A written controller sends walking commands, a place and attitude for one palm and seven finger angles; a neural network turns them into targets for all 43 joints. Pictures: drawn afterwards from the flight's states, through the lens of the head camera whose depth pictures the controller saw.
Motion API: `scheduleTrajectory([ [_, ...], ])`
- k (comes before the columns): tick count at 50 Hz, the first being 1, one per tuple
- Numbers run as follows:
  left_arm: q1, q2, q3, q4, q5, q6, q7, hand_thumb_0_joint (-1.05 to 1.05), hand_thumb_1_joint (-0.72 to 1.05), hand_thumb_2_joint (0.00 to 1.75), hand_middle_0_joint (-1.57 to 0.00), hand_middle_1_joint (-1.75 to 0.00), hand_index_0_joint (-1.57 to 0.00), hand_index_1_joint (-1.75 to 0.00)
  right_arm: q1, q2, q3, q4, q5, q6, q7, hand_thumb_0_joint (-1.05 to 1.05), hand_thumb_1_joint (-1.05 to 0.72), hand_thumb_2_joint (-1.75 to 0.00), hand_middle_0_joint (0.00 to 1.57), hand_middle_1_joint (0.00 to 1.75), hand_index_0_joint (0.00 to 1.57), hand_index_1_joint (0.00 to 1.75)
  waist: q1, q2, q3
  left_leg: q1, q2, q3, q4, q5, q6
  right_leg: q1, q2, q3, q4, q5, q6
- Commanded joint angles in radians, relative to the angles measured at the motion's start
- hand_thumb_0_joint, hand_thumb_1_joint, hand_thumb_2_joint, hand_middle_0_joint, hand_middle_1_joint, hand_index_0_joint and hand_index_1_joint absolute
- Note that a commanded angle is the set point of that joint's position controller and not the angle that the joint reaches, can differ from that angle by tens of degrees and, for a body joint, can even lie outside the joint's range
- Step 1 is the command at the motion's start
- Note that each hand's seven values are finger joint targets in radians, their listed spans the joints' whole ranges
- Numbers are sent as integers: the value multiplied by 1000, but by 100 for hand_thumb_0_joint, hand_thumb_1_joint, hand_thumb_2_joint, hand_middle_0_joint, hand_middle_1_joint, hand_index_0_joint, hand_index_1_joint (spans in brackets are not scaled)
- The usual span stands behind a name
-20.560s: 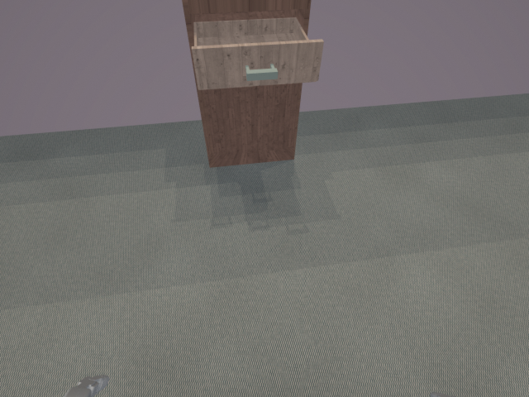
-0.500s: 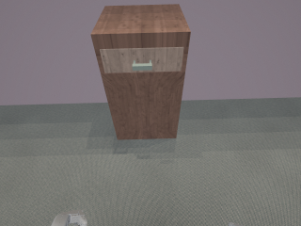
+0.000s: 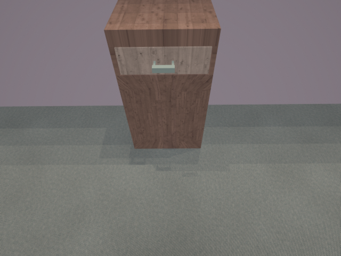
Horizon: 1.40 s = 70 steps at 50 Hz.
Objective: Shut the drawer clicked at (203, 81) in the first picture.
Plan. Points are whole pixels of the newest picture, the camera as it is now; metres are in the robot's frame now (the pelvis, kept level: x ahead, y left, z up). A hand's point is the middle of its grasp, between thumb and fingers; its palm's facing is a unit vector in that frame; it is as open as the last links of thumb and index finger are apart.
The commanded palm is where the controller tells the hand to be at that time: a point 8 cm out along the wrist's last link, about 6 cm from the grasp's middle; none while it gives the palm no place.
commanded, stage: let the arm hang, fingers relaxed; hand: left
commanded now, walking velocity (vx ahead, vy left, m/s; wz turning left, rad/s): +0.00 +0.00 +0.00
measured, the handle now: (163, 66) +0.89 +0.09 -0.06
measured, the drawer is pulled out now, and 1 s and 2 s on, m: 0.00 0.00 0.00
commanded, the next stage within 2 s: look to check the result in 0.40 s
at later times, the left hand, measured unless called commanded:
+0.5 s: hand out of the picture +0.03 +0.18 -0.17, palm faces +0.00 -0.98 -0.21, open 7.4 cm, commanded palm none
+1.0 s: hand out of the picture +0.07 +0.22 -0.16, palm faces +0.00 -0.96 -0.27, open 7.4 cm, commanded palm none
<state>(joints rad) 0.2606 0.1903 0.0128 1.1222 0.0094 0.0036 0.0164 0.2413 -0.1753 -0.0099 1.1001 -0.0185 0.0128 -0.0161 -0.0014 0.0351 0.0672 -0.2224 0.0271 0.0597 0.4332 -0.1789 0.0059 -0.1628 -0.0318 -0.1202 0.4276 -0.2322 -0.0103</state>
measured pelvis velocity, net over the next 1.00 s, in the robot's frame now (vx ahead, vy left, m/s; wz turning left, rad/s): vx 0.02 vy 0.00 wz -0.01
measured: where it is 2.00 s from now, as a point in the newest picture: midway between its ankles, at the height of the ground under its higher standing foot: outside the picture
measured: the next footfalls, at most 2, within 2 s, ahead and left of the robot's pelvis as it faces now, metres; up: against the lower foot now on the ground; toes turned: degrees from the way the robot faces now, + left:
none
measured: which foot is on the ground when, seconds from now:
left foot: down 0.00-1.00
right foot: down 0.00-1.00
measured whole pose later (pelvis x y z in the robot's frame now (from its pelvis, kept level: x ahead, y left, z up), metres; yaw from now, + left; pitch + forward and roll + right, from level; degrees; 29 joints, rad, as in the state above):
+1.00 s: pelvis +0.02 +0.00 +0.00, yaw -1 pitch -2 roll +0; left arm 0.16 0.25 0.03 1.14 0.01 -0.02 0.01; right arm 0.16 -0.25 -0.02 1.14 -0.02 -0.01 -0.02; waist -0.01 0.01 0.06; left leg -0.16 0.02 0.08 0.36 -0.17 0.01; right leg -0.11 -0.03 -0.11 0.35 -0.22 0.00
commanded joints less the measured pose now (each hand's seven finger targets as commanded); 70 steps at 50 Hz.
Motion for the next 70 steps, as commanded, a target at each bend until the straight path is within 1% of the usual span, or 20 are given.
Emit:
scheduleTrajectory([
  [1,17,115,19,-23,0,-17,12,0,90,90,-20,-30,-20,-30,57,-97,-19,-10,-4,-10,-9,0,-90,-90,20,30,20,30,-8,-39,10,18,80,-81,-99,-5,18,-60,-95,103,-134,-56,-29],
  [5,8,107,21,-17,0,-17,13,0,90,90,-20,-30,-20,-30,60,-84,-17,4,-5,-14,-10,0,-90,-90,20,30,20,30,-6,-40,6,13,83,-78,-108,16,16,-42,-94,100,-125,-29,-27],
  [6,7,103,21,-15,0,-16,13,0,90,90,-20,-30,-20,-30,56,-83,-17,8,-5,-15,-11,0,-90,-90,20,30,20,30,-5,-24,9,12,82,-81,-111,17,16,-43,-93,102,-123,-25,-26],
  [7,11,107,22,-16,1,-17,15,0,90,90,-20,-30,-20,-30,60,-84,-19,7,-4,-15,-11,0,-90,-90,20,30,20,30,-2,-36,7,12,83,-82,-109,24,17,-39,-92,101,-125,-24,-27],
  [11,4,97,25,-12,0,-19,15,0,90,90,-20,-30,-20,-30,57,-76,-19,16,-5,-19,-13,0,-90,-90,20,30,20,30,-2,-14,-5,23,85,-76,-108,62,15,-25,-94,101,-116,24,-25],
  [12,5,103,25,-14,0,-20,16,0,90,90,-20,-30,-20,-30,63,-83,-20,14,-3,-19,-14,0,-90,-90,20,30,20,30,-2,-27,-6,20,87,-79,-106,73,16,-18,-91,100,-117,32,-25],
  [16,-4,101,27,-14,-1,-20,15,0,90,90,-20,-30,-20,-30,65,-79,-21,20,-4,-19,-15,0,-90,-90,20,30,20,30,-6,-21,7,17,85,-73,-107,51,14,-24,-93,103,-128,15,-26],
  [21,-5,110,30,-14,0,-24,14,0,90,90,-20,-30,-20,-30,65,-91,-27,22,-3,-24,-16,0,-90,-90,20,30,20,30,-7,-22,-30,43,90,-76,-104,80,18,-6,-94,105,-123,46,-28],
  [23,-8,114,32,-15,0,-27,15,0,90,90,-20,-30,-20,-30,57,-97,-28,21,-2,-24,-16,0,-90,-90,20,30,20,30,-7,-36,-31,51,93,-76,-102,96,19,-6,-95,102,-121,63,-29],
  [28,-13,126,33,-11,1,-29,14,0,90,90,-20,-30,-20,-30,44,-115,-32,18,0,-27,-18,0,-90,-90,20,30,20,30,-9,-19,-30,66,96,-79,-106,102,22,-8,-96,103,-128,67,-29],
  [33,-27,143,35,-10,2,-30,12,0,90,90,-20,-30,-20,-30,22,-138,-35,14,-1,-27,-17,0,-90,-90,20,30,20,30,-10,-30,-17,69,97,-83,-116,84,22,-16,-96,106,-138,50,-28],
  [38,-47,173,38,-13,3,-35,9,0,90,90,-20,-30,-20,-30,-5,-167,-38,6,1,-31,-15,0,-90,-90,20,30,20,30,-10,-22,-46,88,101,-87,-116,118,24,7,-101,110,-141,91,-30],
  [39,-52,176,39,-14,3,-35,9,0,90,90,-20,-30,-20,-30,-12,-174,-38,5,0,-31,-15,0,-90,-90,20,30,20,30,-10,-34,-46,91,103,-87,-118,123,24,8,-102,108,-140,99,-29],
  [46,-90,212,41,-21,3,-36,4,0,90,90,-20,-30,-20,-30,-53,-215,-40,-3,-1,-32,-11,0,-90,-90,20,30,20,30,-9,-21,-29,86,104,-93,-136,105,21,8,-105,112,-159,78,-27],
  [52,-114,245,43,-30,4,-39,1,0,90,90,-20,-30,-20,-30,-86,-250,-42,-11,1,-35,-8,0,-90,-90,20,30,20,30,-6,-24,-58,106,109,-101,-142,130,22,24,-110,118,-163,101,-28],
  [54,-131,253,43,-32,3,-39,0,0,90,90,-20,-30,-20,-30,-94,-255,-41,-10,0,-34,-7,0,-90,-90,20,30,20,30,-8,-29,-47,99,109,-100,-149,119,20,23,-111,117,-169,92,-27],
  [55,-133,258,44,-32,3,-39,-1,0,90,90,-20,-30,-20,-30,-97,-264,-41,-12,-1,-36,-6,0,-90,-90,20,30,20,30,-7,-24,-63,104,110,-102,-149,123,20,31,-112,119,-168,95,-27],
  [64,-165,289,44,-39,2,-42,-2,0,90,90,-20,-30,-20,-30,-123,-297,-40,-16,1,-40,-5,0,-90,-90,20,30,20,30,-6,-34,-97,133,117,-105,-151,188,20,60,-119,117,-165,166,-26],
  [66,-168,294,43,-39,1,-41,-2,0,90,90,-20,-30,-20,-30,-129,-304,-39,-15,1,-39,-4,0,-90,-90,20,30,20,30,-6,-22,-91,132,117,-102,-154,185,18,59,-120,116,-169,161,-25],
  [70,-177,303,42,-40,2,-41,-3,0,90,90,-20,-30,-20,-30,-136,-311,-38,-16,1,-39,-4,0,-90,-90,20,30,20,30,-7,-35,-91,136,117,-107,-157,189,18,62,-120,118,-173,164,-24],
])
